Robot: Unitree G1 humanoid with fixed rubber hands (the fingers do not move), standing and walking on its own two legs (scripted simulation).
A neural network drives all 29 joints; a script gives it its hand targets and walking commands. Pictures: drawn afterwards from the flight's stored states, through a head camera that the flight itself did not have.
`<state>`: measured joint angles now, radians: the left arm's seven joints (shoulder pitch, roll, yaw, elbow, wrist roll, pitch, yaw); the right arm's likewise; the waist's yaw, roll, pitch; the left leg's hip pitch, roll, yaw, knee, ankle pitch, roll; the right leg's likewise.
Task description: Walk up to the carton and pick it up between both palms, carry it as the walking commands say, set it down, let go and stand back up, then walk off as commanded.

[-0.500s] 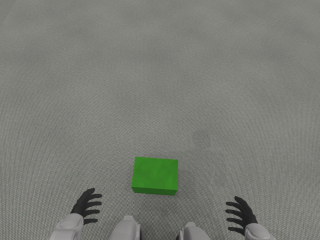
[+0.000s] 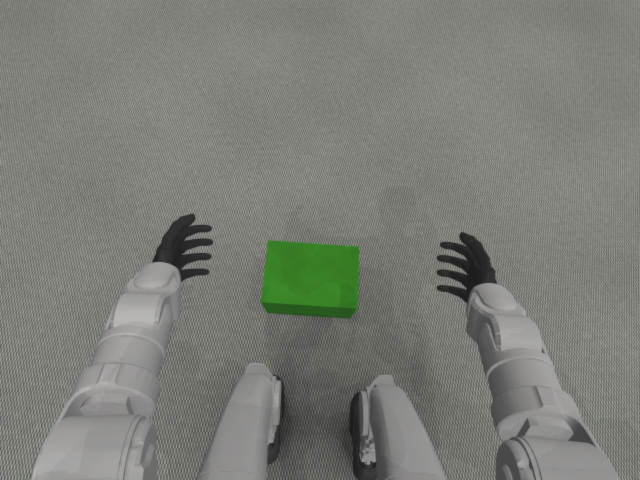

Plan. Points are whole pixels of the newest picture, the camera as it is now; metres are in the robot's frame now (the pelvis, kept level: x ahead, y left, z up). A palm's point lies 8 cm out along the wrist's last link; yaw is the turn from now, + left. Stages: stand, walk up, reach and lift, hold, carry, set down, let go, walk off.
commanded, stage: reach and lift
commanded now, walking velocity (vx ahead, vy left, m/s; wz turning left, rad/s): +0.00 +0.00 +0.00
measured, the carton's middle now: (310, 281) +0.47 +0.02 -0.60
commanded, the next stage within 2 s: none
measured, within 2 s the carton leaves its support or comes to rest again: neither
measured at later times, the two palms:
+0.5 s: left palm (192, 187) +0.50 +0.21 -0.12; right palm (455, 212) +0.48 -0.19 -0.12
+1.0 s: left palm (211, 220) +0.50 +0.21 -0.24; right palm (429, 240) +0.48 -0.19 -0.24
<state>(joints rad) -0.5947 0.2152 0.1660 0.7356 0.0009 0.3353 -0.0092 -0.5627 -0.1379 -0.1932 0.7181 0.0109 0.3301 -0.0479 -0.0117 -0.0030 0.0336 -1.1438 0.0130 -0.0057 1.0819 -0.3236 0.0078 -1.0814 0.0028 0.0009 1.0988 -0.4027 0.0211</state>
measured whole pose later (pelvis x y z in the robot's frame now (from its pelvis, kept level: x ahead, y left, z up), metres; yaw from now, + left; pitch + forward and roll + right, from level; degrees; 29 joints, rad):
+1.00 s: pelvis +0.00 +0.00 -0.12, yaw -2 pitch +49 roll -2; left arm -1.08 0.31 0.28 0.94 -0.01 0.07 -0.01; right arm -1.00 -0.17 -0.27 0.83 0.06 0.09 -0.11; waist -0.01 -0.01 -0.11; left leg -1.93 0.00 -0.04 1.49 -0.41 -0.01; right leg -1.87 0.04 0.01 1.52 -0.50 0.03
